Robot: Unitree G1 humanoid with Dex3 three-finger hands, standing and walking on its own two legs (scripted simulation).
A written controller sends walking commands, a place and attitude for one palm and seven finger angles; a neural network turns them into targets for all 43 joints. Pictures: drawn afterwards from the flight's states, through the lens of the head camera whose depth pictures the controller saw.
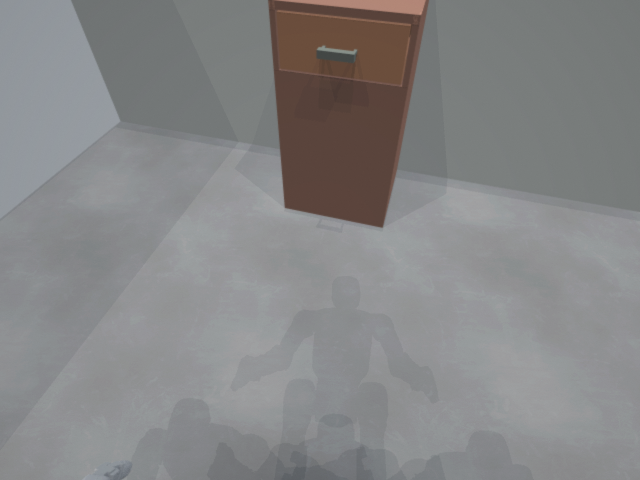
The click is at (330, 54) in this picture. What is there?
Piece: drawer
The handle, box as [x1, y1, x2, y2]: [316, 45, 356, 62]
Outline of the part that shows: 316,52 316,58 353,62 355,59 356,49 354,49 353,51 326,48 323,45 321,47 318,47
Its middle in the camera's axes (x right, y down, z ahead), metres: +0.05 -0.59 +1.22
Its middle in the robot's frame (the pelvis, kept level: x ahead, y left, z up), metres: +1.31 +0.01 -0.01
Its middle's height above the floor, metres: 0.75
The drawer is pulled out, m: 0.00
